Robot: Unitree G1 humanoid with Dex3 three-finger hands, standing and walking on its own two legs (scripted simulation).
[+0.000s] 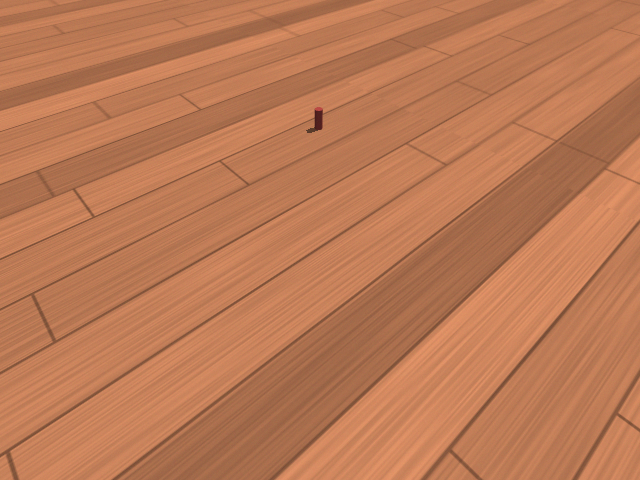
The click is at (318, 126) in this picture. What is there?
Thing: slim round
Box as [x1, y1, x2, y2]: [315, 107, 322, 129]
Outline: 316,107 315,128 320,129 322,121 322,108
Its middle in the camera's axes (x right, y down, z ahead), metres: +0.02 -0.77 +2.32
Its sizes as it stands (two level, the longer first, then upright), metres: 0.046 0.046 0.123
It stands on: the floor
